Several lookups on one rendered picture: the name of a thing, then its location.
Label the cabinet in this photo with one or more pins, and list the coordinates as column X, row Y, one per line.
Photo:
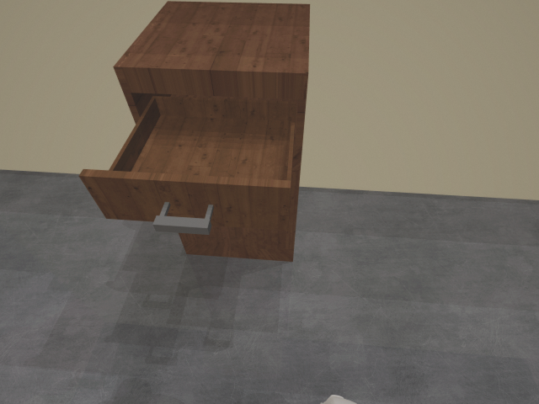
column 253, row 51

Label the drawer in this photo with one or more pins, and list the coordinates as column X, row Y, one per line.
column 234, row 154

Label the handle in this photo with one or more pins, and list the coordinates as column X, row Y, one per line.
column 176, row 224

